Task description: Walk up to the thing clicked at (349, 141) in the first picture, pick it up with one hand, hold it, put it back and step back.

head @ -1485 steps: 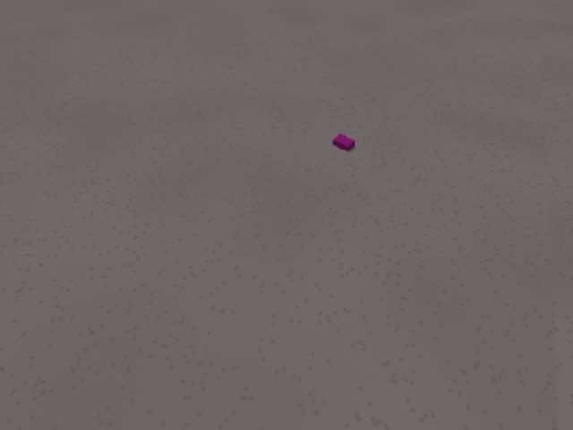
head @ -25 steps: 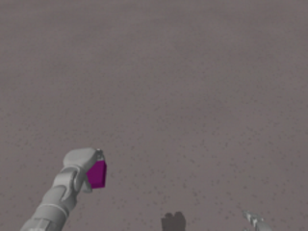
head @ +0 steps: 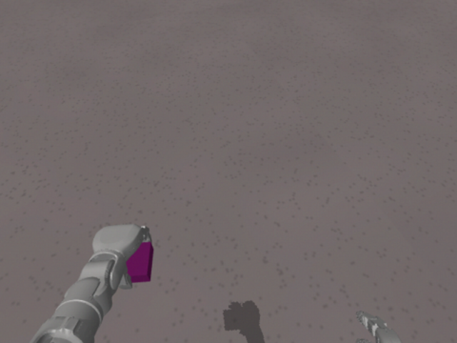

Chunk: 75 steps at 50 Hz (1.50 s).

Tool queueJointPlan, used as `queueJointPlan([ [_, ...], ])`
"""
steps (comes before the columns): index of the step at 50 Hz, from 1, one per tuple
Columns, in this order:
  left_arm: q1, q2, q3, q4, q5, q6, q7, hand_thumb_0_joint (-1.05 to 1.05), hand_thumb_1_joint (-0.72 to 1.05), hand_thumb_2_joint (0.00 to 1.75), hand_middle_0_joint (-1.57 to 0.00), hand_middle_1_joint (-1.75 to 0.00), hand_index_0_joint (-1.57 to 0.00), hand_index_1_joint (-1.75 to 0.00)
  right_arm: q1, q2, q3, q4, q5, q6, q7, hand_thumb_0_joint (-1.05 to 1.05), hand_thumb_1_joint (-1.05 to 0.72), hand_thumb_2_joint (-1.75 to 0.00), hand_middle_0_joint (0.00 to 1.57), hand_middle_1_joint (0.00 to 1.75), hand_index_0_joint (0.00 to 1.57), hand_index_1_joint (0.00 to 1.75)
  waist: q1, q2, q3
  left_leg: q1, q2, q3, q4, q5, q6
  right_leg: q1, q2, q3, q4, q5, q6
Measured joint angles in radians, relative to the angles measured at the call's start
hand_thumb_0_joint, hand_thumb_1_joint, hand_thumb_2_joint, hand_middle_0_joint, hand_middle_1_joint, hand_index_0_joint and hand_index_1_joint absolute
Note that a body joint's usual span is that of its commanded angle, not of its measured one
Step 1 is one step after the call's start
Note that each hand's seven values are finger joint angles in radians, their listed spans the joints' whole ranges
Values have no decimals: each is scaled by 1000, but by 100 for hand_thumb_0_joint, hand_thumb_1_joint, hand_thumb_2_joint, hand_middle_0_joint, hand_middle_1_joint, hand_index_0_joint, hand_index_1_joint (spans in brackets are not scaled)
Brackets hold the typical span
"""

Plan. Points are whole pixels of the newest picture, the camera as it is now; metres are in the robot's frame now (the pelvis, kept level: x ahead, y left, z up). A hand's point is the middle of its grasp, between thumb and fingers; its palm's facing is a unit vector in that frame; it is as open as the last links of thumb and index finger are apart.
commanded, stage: crouch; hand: left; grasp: from above
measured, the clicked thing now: (125, 262) +0.30 +0.23 -0.11
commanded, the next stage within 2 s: lower in 1.60 s
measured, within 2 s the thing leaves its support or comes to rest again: neither
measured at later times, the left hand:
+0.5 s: hand (150, 267) +0.37 +0.24 -0.33, palm faces -0.43 +0.02 -0.90, open 10.0 cm
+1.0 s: hand (161, 277) +0.39 +0.25 -0.51, palm faces -0.45 -0.02 -0.89, open 10.0 cm
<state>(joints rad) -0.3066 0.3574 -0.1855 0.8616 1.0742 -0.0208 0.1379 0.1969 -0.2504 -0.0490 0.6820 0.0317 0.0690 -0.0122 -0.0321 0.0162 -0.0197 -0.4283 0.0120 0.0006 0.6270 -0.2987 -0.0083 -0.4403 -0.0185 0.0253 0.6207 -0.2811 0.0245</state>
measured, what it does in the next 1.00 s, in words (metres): lowers itself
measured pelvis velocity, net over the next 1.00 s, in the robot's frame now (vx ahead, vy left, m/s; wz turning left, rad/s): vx -0.06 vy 0.01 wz -0.04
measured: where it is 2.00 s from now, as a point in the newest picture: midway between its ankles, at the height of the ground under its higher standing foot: outside the picture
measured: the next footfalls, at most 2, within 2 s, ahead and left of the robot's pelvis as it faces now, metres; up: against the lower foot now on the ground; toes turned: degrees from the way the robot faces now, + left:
none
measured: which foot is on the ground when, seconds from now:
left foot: down 0.00-1.00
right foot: down 0.00-1.00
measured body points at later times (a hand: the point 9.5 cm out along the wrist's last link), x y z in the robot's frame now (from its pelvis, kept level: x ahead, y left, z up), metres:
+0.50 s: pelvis -0.06 +0.01 -0.20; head +0.12 +0.02 +0.22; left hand +0.38 +0.24 -0.27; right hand -0.02 -0.27 -0.33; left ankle +0.01 +0.13 -0.73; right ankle +0.02 -0.13 -0.72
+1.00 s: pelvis -0.06 +0.01 -0.33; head +0.18 +0.05 +0.04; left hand +0.41 +0.25 -0.46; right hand -0.01 -0.28 -0.45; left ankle +0.01 +0.13 -0.73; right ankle +0.02 -0.13 -0.73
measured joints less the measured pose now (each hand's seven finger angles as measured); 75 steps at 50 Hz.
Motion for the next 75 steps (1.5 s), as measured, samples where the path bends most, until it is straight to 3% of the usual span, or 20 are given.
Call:
queueJointPlan([
  [8, -152, 21, 32, 185, 87, -41, 145, 0, 3, 43, -74, -44, -74, -43, 24, -25, -23, 9, -31, -22, 20, 1, -89, -89, 20, 30, 21, 29, -33, -17, -79, -422, 6, -19, 373, -128, -2, -407, 10, -11, 350, -118, 5],
  [14, -273, 49, 68, 291, 104, -37, 213, 0, 4, 42, -72, -45, -73, -44, 36, -32, -30, 35, -49, -42, 11, 1, -89, -89, 20, 30, 21, 29, -72, -5, -132, -738, 5, -27, 647, -213, 3, -718, 14, -11, 611, -197, 11],
  [19, -350, 74, 108, 329, 89, -15, 230, 0, 5, 42, -72, -46, -72, -45, 46, -17, -28, 56, -64, -60, 2, 1, -89, -89, 20, 30, 21, 29, -101, 15, -160, -966, 3, -32, 837, -264, 8, -942, 16, -10, 795, -244, 15],
  [24, -408, 101, 145, 357, 82, -10, 217, 0, 5, 42, -72, -45, -72, -44, 44, 5, -16, 70, -78, -72, 7, 1, -89, -89, 20, 30, 21, 29, -123, 32, -168, -1148, -1, -35, 990, -297, 12, -1122, 16, -9, 944, -277, 19],
  [33, -461, 153, 193, 401, 95, -77, 191, 0, 4, 42, -73, -44, -73, -43, 26, 24, 15, 65, -96, -104, 40, 1, -89, -89, 20, 30, 21, 29, -143, 36, -168, -1404, -11, -54, 1210, -342, 13, -1368, 14, -19, 1157, -326, 25],
  [44, -536, 217, 242, 449, 181, -130, 260, 0, 2, 43, -75, -43, -75, -42, -27, -1, 26, 63, -141, -142, 94, 1, -89, -89, 20, 30, 21, 29, -171, 2, -137, -1599, -28, -90, 1411, -388, -4, -1546, 7, -46, 1351, -380, 19],
  [50, -588, 246, 258, 498, 180, -115, 277, 0, 2, 43, -75, -43, -76, -42, -41, -14, 28, 53, -154, -145, 118, 1, -90, -89, 20, 30, 21, 29, -182, -1, -112, -1654, -27, -99, 1478, -401, -8, -1602, 12, -50, 1415, -389, 19],
  [59, -629, 292, 285, 535, 173, -139, 248, 0, 2, 43, -75, -43, -75, -42, -34, -16, 45, 57, -163, -136, 147, 1, -90, -90, 20, 30, 21, 29, -196, -7, -71, -1709, -20, -110, 1564, -411, -11, -1661, 25, -55, 1494, -389, 21],
  [68, -656, 335, 296, 607, 206, -177, 255, 0, 3, 43, -74, -43, -75, -42, -19, -17, 66, 70, -174, -130, 162, 1, -90, -90, 20, 30, 21, 29, -219, -15, -46, -1787, -24, -119, 1653, -401, -13, -1736, 30, -58, 1576, -376, 22],
  [75, -674, 366, 312, 643, 227, -192, 289, 0, 3, 42, -75, -43, -75, -42, -22, -14, 85, 82, -184, -136, 161, 1, -90, -90, 20, 30, 21, 29, -233, -24, -35, -1838, -27, -126, 1712, -397, -14, -1784, 34, -61, 1630, -369, 25],
])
